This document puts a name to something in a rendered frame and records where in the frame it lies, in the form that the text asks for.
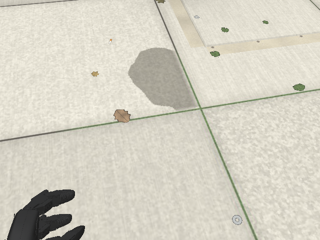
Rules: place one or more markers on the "left robot hand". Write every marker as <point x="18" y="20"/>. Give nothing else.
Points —
<point x="29" y="225"/>

